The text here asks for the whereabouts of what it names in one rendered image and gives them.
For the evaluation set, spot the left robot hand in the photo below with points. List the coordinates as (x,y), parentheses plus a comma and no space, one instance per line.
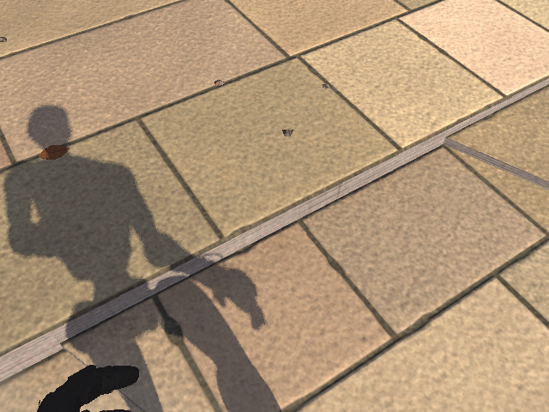
(86,385)

